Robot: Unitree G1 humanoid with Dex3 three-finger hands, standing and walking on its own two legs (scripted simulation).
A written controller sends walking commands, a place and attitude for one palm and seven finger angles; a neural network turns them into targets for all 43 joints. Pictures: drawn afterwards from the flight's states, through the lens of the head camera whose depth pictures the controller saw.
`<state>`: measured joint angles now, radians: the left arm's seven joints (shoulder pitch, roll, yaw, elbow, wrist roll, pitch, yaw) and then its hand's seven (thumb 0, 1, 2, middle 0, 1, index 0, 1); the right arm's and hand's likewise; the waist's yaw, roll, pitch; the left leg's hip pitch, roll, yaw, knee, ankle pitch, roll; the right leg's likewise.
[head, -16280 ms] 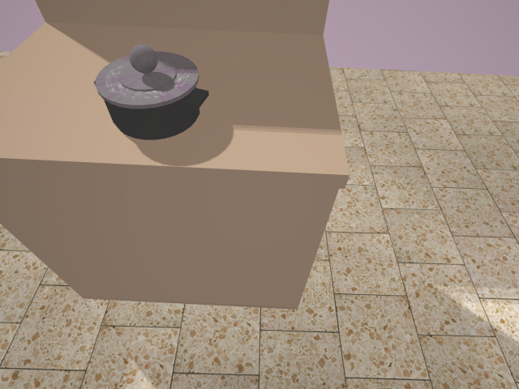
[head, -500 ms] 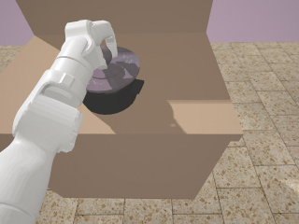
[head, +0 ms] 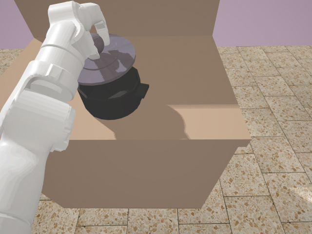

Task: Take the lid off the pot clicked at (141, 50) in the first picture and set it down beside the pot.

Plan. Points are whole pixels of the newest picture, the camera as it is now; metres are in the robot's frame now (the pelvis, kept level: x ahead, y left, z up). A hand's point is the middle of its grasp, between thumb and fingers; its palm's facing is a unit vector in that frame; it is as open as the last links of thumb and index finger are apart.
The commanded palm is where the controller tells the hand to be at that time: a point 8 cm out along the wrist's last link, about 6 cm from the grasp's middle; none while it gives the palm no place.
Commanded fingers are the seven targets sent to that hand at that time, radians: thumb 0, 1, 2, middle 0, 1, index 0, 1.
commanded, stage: lift the lid straight up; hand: left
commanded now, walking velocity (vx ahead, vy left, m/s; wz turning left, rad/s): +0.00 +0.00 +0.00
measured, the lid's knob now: (93, 44) +0.51 +0.14 +0.24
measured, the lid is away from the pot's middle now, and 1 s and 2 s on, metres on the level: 0.01 0.01 0.10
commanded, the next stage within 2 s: move the lid sideways beside the pot in 1.04 s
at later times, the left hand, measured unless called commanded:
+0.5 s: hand (86, 23) +0.49 +0.13 +0.30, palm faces -0.23 -0.12 -0.97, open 7.9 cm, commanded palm +0.48 +0.13 +0.36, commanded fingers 0.00 0.65 0.96 -0.83 -1.10 -0.79 -1.09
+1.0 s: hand (82, 8) +0.49 +0.13 +0.33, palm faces -0.17 -0.17 -0.97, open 7.9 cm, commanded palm +0.48 +0.13 +0.38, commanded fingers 0.00 0.65 0.96 -0.83 -1.10 -0.79 -1.09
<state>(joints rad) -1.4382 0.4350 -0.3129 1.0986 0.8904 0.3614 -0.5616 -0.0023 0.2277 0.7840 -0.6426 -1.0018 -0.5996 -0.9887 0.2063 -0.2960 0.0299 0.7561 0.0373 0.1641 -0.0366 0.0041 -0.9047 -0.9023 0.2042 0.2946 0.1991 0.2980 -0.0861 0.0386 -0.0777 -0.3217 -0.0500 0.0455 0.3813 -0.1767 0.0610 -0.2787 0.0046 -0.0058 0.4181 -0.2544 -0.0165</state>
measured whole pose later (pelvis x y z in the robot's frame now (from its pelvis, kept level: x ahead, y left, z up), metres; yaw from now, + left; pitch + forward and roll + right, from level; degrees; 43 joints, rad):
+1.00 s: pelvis +0.01 +0.00 +0.00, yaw +1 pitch +8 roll +0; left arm -1.66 0.43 -0.33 1.17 0.93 0.48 -0.58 -0.01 0.22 0.79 -0.65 -1.01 -0.60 -0.99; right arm 0.20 -0.30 0.04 0.77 0.04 0.13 -0.03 0.00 -0.90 -0.90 0.20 0.29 0.20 0.30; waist -0.08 0.04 -0.09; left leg -0.33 -0.06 0.03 0.34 -0.16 0.06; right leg -0.28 0.00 -0.01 0.38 -0.24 -0.02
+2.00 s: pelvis +0.00 +0.01 +0.00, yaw +1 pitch +9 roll +0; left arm -1.61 0.63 -0.27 1.17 0.98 0.34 -0.59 -0.01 0.22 0.79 -0.65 -1.01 -0.60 -0.99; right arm 0.18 -0.29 0.05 0.75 0.05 0.18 -0.04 0.00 -0.90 -0.90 0.21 0.29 0.20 0.30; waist -0.10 0.03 -0.08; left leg -0.36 -0.06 0.03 0.37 -0.17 0.07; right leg -0.31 0.00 -0.02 0.39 -0.24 -0.01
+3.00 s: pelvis +0.01 +0.01 +0.00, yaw +1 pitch +9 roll -1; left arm -1.57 0.88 -0.22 1.20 1.01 0.28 -0.62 -0.01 0.22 0.79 -0.66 -1.01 -0.60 -0.99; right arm 0.21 -0.32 0.06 0.76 0.08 0.17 -0.07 0.00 -0.90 -0.90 0.21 0.29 0.20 0.30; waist -0.10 0.03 -0.05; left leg -0.37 -0.05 0.02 0.40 -0.19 0.06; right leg -0.29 0.01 -0.02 0.37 -0.24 -0.01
